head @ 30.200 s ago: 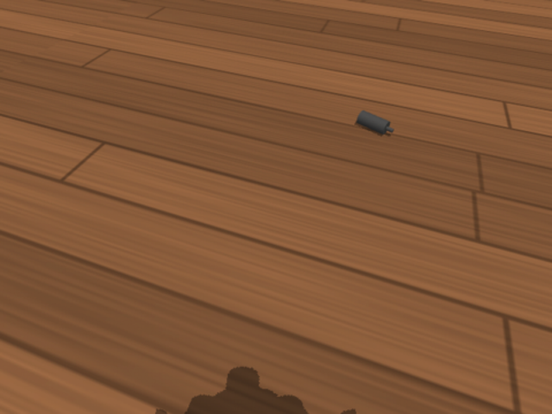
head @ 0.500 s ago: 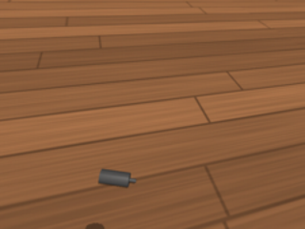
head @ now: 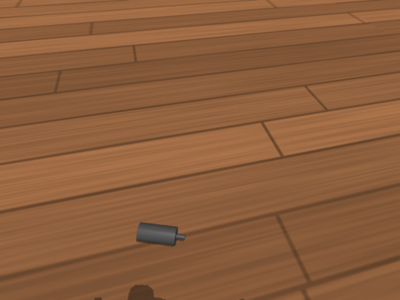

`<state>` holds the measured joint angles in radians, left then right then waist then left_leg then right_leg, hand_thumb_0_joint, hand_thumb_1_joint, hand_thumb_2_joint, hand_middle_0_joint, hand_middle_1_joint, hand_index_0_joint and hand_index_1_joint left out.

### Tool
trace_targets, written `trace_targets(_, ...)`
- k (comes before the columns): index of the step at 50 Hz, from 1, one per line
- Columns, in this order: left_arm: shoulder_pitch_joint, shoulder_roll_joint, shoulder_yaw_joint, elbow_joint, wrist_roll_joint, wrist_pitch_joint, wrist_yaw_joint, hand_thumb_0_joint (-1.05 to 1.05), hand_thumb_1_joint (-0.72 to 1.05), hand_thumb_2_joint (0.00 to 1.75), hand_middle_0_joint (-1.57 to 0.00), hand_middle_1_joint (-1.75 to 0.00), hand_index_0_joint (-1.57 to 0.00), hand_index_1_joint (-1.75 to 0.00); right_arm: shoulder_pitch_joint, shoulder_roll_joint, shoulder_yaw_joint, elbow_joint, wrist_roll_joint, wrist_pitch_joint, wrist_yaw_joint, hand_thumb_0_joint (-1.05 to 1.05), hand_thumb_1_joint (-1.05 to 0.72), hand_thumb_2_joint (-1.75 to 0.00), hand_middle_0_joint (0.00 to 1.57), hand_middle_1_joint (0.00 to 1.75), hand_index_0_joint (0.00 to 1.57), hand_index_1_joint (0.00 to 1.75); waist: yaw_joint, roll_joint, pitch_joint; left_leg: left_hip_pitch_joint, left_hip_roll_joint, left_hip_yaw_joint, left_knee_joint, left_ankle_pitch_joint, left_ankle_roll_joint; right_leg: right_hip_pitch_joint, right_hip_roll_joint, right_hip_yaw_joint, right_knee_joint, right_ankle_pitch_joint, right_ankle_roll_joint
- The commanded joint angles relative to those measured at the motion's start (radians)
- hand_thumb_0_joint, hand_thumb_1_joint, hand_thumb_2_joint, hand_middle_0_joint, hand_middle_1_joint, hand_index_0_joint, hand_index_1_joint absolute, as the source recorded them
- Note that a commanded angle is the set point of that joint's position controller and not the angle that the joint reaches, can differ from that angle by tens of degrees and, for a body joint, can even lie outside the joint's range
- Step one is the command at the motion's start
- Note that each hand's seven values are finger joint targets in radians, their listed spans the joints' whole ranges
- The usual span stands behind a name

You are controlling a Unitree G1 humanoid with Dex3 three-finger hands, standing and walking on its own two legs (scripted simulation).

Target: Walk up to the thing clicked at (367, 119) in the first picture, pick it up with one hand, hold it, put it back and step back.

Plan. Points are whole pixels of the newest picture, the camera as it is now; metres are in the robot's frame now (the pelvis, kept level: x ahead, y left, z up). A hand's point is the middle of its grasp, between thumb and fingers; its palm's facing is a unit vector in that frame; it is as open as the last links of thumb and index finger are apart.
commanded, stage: walk up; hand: left
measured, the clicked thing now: (162, 234) +0.54 +0.18 -0.73
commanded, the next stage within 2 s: stand in 0.28 s
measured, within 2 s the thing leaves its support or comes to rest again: neither
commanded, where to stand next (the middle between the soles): +0.14 +0.00 m, yaw -5 degrees
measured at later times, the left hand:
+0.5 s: hand out of the picture +0.08 +0.25 -0.14, palm faces -0.05 -0.94 -0.34, open 7.4 cm
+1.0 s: hand out of the picture +0.06 +0.24 -0.14, palm faces -0.04 -0.94 -0.35, open 7.4 cm
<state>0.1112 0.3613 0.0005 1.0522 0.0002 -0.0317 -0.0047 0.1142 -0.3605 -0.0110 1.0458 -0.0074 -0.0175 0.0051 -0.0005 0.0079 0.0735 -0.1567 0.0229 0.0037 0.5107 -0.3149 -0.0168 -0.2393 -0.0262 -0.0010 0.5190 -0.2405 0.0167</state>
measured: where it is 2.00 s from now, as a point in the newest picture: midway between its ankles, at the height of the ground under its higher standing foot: outside the picture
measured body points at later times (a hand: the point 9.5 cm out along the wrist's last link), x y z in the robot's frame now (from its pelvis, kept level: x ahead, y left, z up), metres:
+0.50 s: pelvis -0.01 +0.00 +0.01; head +0.00 +0.00 +0.46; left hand +0.08 +0.30 -0.12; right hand +0.06 -0.31 -0.12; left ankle -0.02 +0.13 -0.74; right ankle +0.02 -0.13 -0.74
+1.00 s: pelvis -0.01 -0.01 +0.01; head +0.00 -0.02 +0.46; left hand +0.06 +0.29 -0.12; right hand +0.06 -0.31 -0.13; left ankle -0.02 +0.13 -0.74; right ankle +0.02 -0.13 -0.74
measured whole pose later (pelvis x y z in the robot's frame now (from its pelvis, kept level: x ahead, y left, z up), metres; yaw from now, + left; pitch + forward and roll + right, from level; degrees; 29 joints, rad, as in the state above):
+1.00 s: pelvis -0.01 -0.01 +0.01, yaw +0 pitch -2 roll +0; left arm 0.11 0.35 -0.01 1.15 0.01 -0.02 -0.01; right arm 0.10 -0.35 -0.01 1.15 -0.02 -0.01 0.01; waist 0.00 0.01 0.05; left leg -0.09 0.04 0.00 0.33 -0.20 -0.04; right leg -0.18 -0.01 -0.01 0.34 -0.14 0.00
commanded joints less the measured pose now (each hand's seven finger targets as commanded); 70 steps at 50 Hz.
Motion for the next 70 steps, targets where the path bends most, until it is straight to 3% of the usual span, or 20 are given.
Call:
trace_targets(1,-0.051,0.216,0.046,-0.036,-0.005,-0.016,0.012,0.0,0.9,0.9,-0.2,-0.3,-0.2,-0.3,-0.03,-0.21,-0.045,-0.033,0.006,-0.021,-0.013,0.0,-0.9,-0.9,0.2,0.3,0.2,0.3,0.004,-0.029,-0.134,-0.004,0.091,-0.062,-0.12,0.266,0.059,0.12,-0.101,0.09,-0.075,0.301,-0.058)
trace_targets(13,-0.106,0.2,0.044,0.004,0.003,-0.009,0.007,0.0,0.9,0.9,-0.2,-0.3,-0.2,-0.3,-0.061,-0.206,-0.041,0.015,-0.007,-0.019,-0.006,0.0,-0.9,-0.9,0.2,0.3,0.2,0.3,0.002,0.005,-0.081,-0.011,0.09,-0.057,-0.224,0.104,0.047,0.106,-0.083,0.105,-0.17,0.148,-0.04)
trace_targets(14,-0.098,0.21,0.041,0.017,0.002,-0.009,0.008,0.0,0.9,0.9,-0.2,-0.3,-0.2,-0.3,-0.087,-0.201,-0.04,0.012,-0.002,-0.02,-0.005,0.0,-0.9,-0.9,0.2,0.3,0.2,0.3,0.006,0.011,-0.074,-0.012,0.107,-0.09,-0.248,0.168,0.037,0.114,-0.089,0.094,-0.178,0.17,-0.036)
trace_targets(18,-0.104,0.209,0.042,0.026,0.002,-0.012,0.008,0.0,0.9,0.9,-0.2,-0.3,-0.2,-0.3,-0.077,-0.202,-0.039,0.022,-0.001,-0.023,-0.007,0.0,-0.9,-0.9,0.2,0.3,0.2,0.3,-0.001,-0.004,-0.116,0.03,0.106,-0.076,-0.24,0.252,0.029,0.147,-0.098,0.096,-0.185,0.247,-0.035)
trace_targets(22,-0.096,0.207,0.039,0.034,0.002,-0.009,0.007,0.0,0.9,0.9,-0.2,-0.3,-0.2,-0.3,-0.081,-0.201,-0.04,0.036,-0.001,-0.023,-0.006,0.0,-0.9,-0.9,0.2,0.3,0.2,0.3,0.001,0.006,-0.12,0.028,0.106,-0.076,-0.261,0.209,0.025,0.155,-0.099,0.093,-0.205,0.21,-0.033)
trace_targets(27,-0.087,0.209,0.037,0.038,0.004,-0.01,0.008,0.0,0.9,0.9,-0.2,-0.3,-0.2,-0.3,-0.07,-0.199,-0.038,0.047,-0.001,-0.021,-0.007,0.0,-0.9,-0.9,0.2,0.3,0.2,0.3,-0.001,-0.007,-0.129,0.059,0.108,-0.072,-0.259,0.23,0.024,0.143,-0.102,0.093,-0.213,0.232,-0.032)
trace_targets(33,-0.067,0.209,0.034,0.045,0.008,-0.003,0.009,0.0,0.9,0.9,-0.2,-0.3,-0.2,-0.3,-0.064,-0.197,-0.039,0.053,-0.002,-0.01,-0.003,0.0,-0.9,-0.9,0.2,0.3,0.2,0.3,0.0,-0.027,-0.063,0.023,0.094,-0.071,-0.267,0.08,0.029,0.069,-0.095,0.105,-0.266,0.024,-0.026)
trace_targets(45,-0.054,0.216,0.034,0.037,0.005,-0.008,0.01,0.0,0.9,0.9,-0.2,-0.3,-0.2,-0.3,-0.046,-0.195,-0.036,0.048,-0.004,-0.012,-0.002,0.0,-0.9,-0.9,0.2,0.3,0.2,0.3,-0.001,-0.019,-0.088,0.03,0.104,-0.074,-0.251,0.151,0.03,0.102,-0.104,0.108,-0.245,0.128,-0.036)
trace_targets(49,-0.057,0.211,0.035,0.035,0.004,-0.008,0.01,0.0,0.9,0.9,-0.2,-0.3,-0.2,-0.3,-0.043,-0.2,-0.034,0.047,-0.003,-0.012,-0.005,0.0,-0.9,-0.9,0.2,0.3,0.2,0.3,-0.004,-0.003,-0.119,0.035,0.108,-0.072,-0.248,0.181,0.03,0.128,-0.106,0.101,-0.227,0.204,-0.035)
trace_targets(57,-0.054,0.212,0.036,0.039,0.005,-0.004,0.01,0.0,0.9,0.9,-0.2,-0.3,-0.2,-0.3,-0.042,-0.197,-0.029,0.045,-0.002,-0.01,-0.005,0.0,-0.9,-0.9,0.2,0.3,0.2,0.3,0.001,-0.01,-0.093,0.028,0.107,-0.074,-0.256,0.153,0.026,0.109,-0.098,0.094,-0.234,0.128,-0.035)
trace_targets(63,-0.054,0.208,0.037,0.037,0.005,-0.007,0.01,0.0,0.9,0.9,-0.2,-0.3,-0.2,-0.3,-0.043,-0.205,-0.029,0.044,0.0,-0.014,-0.008,0.0,-0.9,-0.9,0.2,0.3,0.2,0.3,0.002,0.005,-0.127,0.054,0.116,-0.074,-0.242,0.259,0.025,0.152,-0.106,0.087,-0.213,0.273,-0.037)
trace_targets(64,-0.062,0.255,0.082,0.012,-0.01,0.008,0.019,0.0,0.9,0.9,-0.2,-0.3,-0.2,-0.3,-0.066,-0.245,-0.047,0.046,0.0,0.007,-0.013,0.0,-0.9,-0.9,0.2,0.3,0.2,0.3,0.017,-0.012,0.006,-0.021,0.094,-0.077,-0.143,0.424,0.041,0.075,-0.101,0.095,-0.133,0.495,-0.038)
trace_targets(65,-0.046,0.254,0.085,-0.004,-0.015,0.013,0.024,0.0,0.9,0.9,-0.2,-0.3,-0.2,-0.3,-0.044,-0.228,-0.045,0.031,0.008,0.013,-0.017,0.0,-0.9,-0.9,0.2,0.3,0.2,0.3,0.011,-0.03,-0.034,-0.016,0.094,-0.058,-0.098,0.481,0.042,0.092,-0.109,0.088,-0.109,0.566,-0.05)
trace_targets(67,-0.035,0.251,0.09,-0.027,-0.015,0.021,0.027,0.0,0.9,0.9,-0.2,-0.3,-0.2,-0.3,-0.028,-0.22,-0.049,0.014,0.012,0.021,-0.017,0.0,-0.9,-0.9,0.2,0.3,0.2,0.3,0.008,-0.035,-0.092,0.005,0.081,-0.042,-0.046,0.452,0.046,0.103,-0.127,0.095,-0.092,0.582,-0.078)
trace_targets(68,-0.037,0.259,0.096,-0.036,-0.014,0.026,0.027,0.0,0.9,0.9,-0.2,-0.3,-0.2,-0.3,-0.029,-0.218,-0.055,0.004,0.014,0.026,-0.018,0.0,-0.9,-0.9,0.2,0.3,0.2,0.3,0.007,-0.047,-0.14,0.015,0.065,-0.032,0.01,0.424,0.046,0.104,-0.145,0.106,-0.087,0.604,-0.103)
trace_targets(70,-0.063,0.279,0.105,-0.068,-0.009,0.036,0.027,0.0,0.9,0.9,-0.2,-0.3,-0.2,-0.3,-0.013,-0.205,-0.059,-0.016,0.015,0.039,-0.019,0.0,-0.9,-0.9,0.2,0.3,0.2,0.3,0.004,-0.102,-0.189,-0.002,0.003,-0.007,0.132,0.272,0.039,0.087,-0.212,0.181,-0.112,0.588,-0.162)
